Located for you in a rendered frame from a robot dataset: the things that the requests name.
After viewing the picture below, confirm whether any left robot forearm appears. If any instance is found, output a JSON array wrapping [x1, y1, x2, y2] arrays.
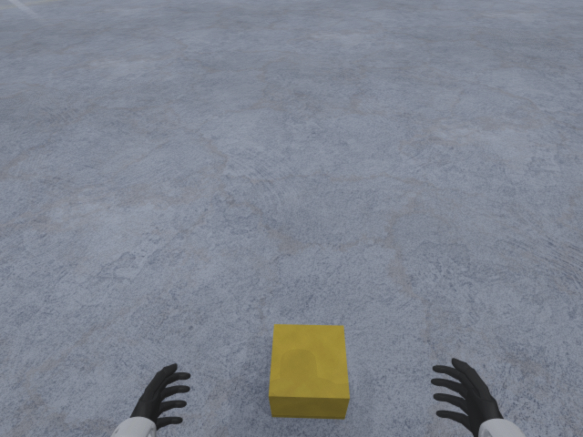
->
[[110, 417, 157, 437]]

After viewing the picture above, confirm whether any carton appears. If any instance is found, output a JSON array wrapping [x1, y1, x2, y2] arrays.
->
[[269, 324, 350, 420]]

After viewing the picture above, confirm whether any right robot forearm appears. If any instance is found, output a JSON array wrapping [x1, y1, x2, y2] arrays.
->
[[478, 419, 526, 437]]

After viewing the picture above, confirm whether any right robot hand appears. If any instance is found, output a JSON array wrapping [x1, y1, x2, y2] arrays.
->
[[431, 358, 504, 437]]

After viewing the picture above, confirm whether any left robot hand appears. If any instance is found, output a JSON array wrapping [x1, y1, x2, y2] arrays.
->
[[130, 363, 190, 430]]

